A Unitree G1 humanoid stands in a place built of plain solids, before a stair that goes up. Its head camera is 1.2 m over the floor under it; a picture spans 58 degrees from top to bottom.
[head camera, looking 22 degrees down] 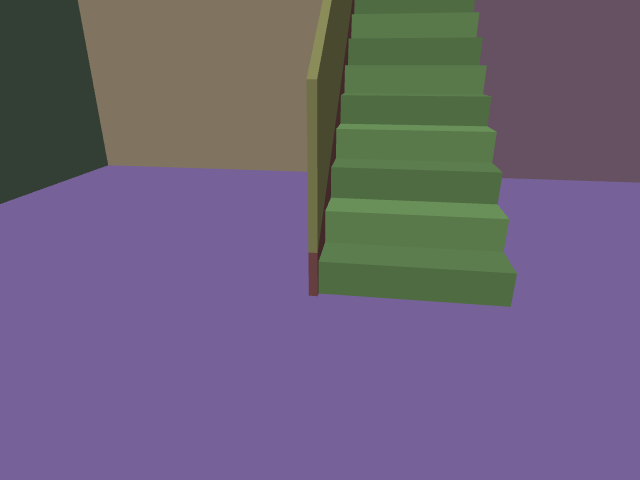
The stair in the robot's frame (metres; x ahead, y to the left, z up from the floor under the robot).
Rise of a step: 0.20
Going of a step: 0.28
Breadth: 1.04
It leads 8 degrees to the right of straight ahead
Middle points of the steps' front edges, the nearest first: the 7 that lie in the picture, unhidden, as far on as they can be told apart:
2.09 -0.51 0.20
2.37 -0.55 0.40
2.64 -0.59 0.60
2.92 -0.62 0.80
3.20 -0.66 1.00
3.48 -0.70 1.20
3.76 -0.74 1.40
